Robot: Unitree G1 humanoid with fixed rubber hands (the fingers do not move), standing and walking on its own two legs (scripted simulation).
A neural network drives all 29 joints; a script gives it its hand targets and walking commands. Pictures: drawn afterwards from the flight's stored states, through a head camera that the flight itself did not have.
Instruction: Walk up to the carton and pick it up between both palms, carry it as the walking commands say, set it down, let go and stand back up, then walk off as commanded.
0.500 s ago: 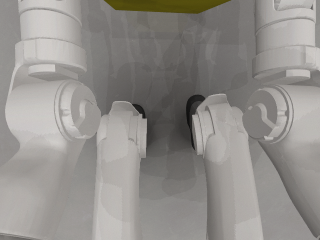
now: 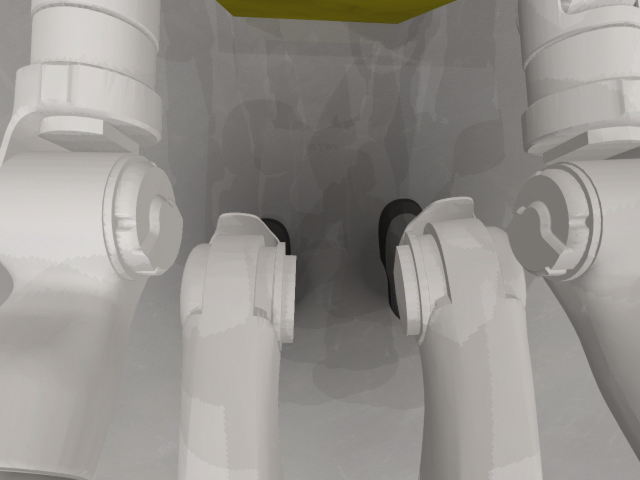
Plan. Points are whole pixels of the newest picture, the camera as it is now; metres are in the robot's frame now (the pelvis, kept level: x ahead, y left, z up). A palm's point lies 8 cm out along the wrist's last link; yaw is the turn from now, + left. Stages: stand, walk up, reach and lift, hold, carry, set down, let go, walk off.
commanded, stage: set down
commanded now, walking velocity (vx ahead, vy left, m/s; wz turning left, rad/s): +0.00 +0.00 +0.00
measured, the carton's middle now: out of the picture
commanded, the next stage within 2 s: none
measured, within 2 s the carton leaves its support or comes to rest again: rests again in 0.54 s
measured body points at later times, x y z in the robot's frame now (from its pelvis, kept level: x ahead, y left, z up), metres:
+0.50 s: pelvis +0.00 +0.00 -0.01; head +0.39 +0.00 +0.20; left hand +0.59 +0.13 -0.20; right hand +0.56 -0.17 -0.21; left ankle +0.09 +0.10 -0.36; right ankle +0.11 -0.13 -0.36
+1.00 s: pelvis +0.01 +0.00 -0.02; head +0.39 +0.00 +0.20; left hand +0.58 +0.13 -0.21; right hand +0.56 -0.16 -0.22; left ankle +0.09 +0.10 -0.36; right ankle +0.11 -0.13 -0.36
